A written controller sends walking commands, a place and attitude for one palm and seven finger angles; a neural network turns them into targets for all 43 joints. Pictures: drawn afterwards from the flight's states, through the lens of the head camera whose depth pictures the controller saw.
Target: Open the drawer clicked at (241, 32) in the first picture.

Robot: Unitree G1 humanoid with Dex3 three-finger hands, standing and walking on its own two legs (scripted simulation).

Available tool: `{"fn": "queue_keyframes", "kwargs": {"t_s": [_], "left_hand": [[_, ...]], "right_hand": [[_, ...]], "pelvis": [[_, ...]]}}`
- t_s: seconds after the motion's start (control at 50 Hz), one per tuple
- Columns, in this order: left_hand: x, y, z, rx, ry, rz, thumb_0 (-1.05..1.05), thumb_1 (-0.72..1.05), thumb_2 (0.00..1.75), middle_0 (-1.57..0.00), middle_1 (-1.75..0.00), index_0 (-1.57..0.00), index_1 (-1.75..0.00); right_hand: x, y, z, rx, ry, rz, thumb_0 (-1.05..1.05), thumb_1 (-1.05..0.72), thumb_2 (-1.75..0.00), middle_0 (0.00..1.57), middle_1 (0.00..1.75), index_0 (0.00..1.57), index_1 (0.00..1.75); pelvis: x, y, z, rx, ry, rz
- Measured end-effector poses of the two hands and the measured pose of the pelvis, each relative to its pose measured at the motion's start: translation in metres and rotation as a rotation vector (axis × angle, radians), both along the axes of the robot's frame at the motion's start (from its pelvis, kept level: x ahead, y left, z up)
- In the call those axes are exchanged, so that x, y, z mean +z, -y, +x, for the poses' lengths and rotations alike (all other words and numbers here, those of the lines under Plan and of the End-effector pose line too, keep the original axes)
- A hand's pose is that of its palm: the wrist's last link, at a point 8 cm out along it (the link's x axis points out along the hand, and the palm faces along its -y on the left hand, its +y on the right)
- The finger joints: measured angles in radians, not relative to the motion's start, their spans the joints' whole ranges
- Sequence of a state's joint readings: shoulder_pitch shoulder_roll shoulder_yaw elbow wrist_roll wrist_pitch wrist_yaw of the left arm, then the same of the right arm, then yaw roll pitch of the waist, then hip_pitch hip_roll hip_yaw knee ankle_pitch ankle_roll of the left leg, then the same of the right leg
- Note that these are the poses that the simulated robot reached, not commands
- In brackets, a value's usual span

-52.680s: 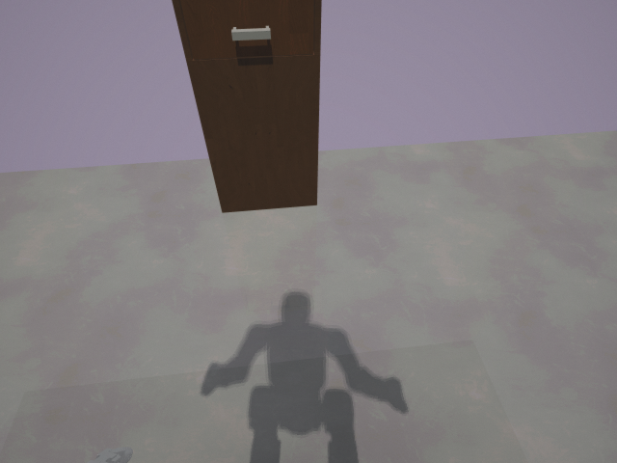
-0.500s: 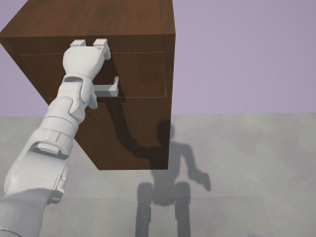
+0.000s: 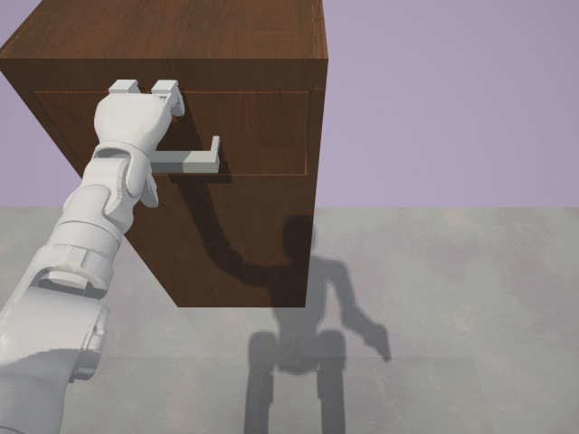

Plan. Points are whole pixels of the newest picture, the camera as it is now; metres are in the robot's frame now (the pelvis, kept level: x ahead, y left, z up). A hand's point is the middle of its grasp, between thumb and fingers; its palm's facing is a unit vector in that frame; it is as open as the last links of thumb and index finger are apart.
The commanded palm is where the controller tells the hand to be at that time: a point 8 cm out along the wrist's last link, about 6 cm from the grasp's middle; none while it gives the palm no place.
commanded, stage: lower the fingers behind the handle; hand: left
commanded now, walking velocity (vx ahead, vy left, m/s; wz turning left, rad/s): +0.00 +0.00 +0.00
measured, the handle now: (182, 151) +0.53 +0.18 +0.05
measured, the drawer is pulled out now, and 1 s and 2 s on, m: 0.00 0.00 0.00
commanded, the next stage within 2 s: lift the fingers back up to retry in 1.68 s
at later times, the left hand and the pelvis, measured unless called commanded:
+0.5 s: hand (153, 166) +0.48 +0.21 +0.08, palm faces +0.07 -0.01 -1.00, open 13.9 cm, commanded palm +0.46 +0.20 +0.14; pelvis +0.01 +0.01 +0.00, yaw -1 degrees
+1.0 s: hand (161, 175) +0.48 +0.20 +0.06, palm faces +0.01 +0.02 -1.00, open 13.9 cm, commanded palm +0.46 +0.19 +0.10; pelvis +0.01 +0.00 -0.01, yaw +0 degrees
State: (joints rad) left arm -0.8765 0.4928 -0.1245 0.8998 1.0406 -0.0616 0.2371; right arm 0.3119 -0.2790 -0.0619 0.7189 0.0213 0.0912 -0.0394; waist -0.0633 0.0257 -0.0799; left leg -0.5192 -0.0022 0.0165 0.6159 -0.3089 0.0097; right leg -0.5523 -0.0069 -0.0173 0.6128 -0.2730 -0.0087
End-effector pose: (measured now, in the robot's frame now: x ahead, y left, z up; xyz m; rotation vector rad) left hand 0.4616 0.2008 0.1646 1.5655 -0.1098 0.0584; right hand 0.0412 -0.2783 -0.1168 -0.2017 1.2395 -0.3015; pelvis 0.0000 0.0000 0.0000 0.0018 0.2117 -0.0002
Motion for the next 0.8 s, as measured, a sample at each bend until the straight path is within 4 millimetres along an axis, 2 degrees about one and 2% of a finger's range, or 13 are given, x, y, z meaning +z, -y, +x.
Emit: {"fn": "queue_keyframes", "kwargs": {"t_s": [0.04,0.14,0.24,0.32,0.42,0.5,0.56,0.66,0.8], "left_hand": [[0.004,-0.003,0.007,0.056,-0.012,0.015,0.0,-0.49,0.3,-0.33,-1.2,-0.33,-1.22],[0.01,0.003,0.01,0.111,-0.102,0.011,0.0,-0.49,0.3,-0.35,-1.21,-0.36,-1.28],[-0.014,0.011,0.008,0.057,-0.253,-0.014,0.0,-0.49,0.3,-0.33,-1.21,-0.34,-1.25],[-0.034,0.022,-0.001,-0.085,-0.251,-0.036,0.0,-0.49,0.3,-0.33,-1.2,-0.33,-1.22],[-0.039,0.013,-0.007,-0.112,-0.108,-0.044,0.0,-0.49,0.3,-0.32,-1.2,-0.31,-1.2],[-0.037,-0.007,-0.004,0.003,-0.033,-0.006,0.0,-0.49,0.3,-0.32,-1.2,-0.31,-1.2],[-0.037,-0.015,-0.002,0.09,-0.058,0.022,0.0,-0.49,0.3,-0.32,-1.2,-0.31,-1.2],[-0.044,-0.001,0.001,0.103,-0.176,0.013,0.0,-0.49,0.3,-0.32,-1.2,-0.31,-1.2],[-0.041,0.003,-0.001,0.016,-0.192,0.001,0.0,-0.49,0.3,-0.3,-1.21,-0.31,-1.2]], "right_hand": [[-0.001,-0.004,0.005,0.0,0.01,0.016,0.0,-0.9,-0.9,0.2,0.3,0.2,0.3],[-0.004,-0.017,0.019,0.0,0.034,0.059,0.0,-0.9,-0.9,0.2,0.3,0.2,0.3],[0.0,-0.027,0.033,-0.007,0.085,0.066,0.0,-0.9,-0.9,0.21,0.3,0.2,0.3],[0.003,-0.028,0.038,0.002,0.102,0.046,0.0,-0.9,-0.9,0.21,0.3,0.2,0.3],[-0.002,-0.026,0.038,0.026,0.072,0.041,0.0,-0.9,-0.9,0.21,0.3,0.2,0.3],[-0.01,-0.025,0.034,0.038,0.032,0.062,0.0,-0.9,-0.9,0.2,0.3,0.2,0.3],[-0.013,-0.025,0.03,0.03,0.007,0.082,0.0,-0.9,-0.9,0.2,0.3,0.2,0.3],[-0.011,-0.023,0.025,0.006,-0.004,0.075,0.0,-0.9,-0.9,0.21,0.3,0.2,0.3],[-0.005,-0.016,0.024,-0.001,0.018,0.036,0.0,-0.9,-0.9,0.2,0.3,0.2,0.3]], "pelvis": [[0.001,-0.002,0.002,-0.002,-0.006,-0.001],[0.003,-0.006,0.009,-0.008,0.006,-0.001],[0.004,-0.007,0.012,-0.018,0.027,0.002],[0.002,-0.007,0.013,-0.023,0.021,0.002],[-0.002,-0.008,0.013,-0.018,-0.006,0.0],[-0.004,-0.007,0.013,-0.009,-0.029,-0.003],[-0.004,-0.007,0.014,-0.002,-0.033,-0.006],[-0.002,-0.006,0.017,0.002,-0.017,-0.006],[-0.002,-0.004,0.017,-0.002,-0.004,-0.003]]}}
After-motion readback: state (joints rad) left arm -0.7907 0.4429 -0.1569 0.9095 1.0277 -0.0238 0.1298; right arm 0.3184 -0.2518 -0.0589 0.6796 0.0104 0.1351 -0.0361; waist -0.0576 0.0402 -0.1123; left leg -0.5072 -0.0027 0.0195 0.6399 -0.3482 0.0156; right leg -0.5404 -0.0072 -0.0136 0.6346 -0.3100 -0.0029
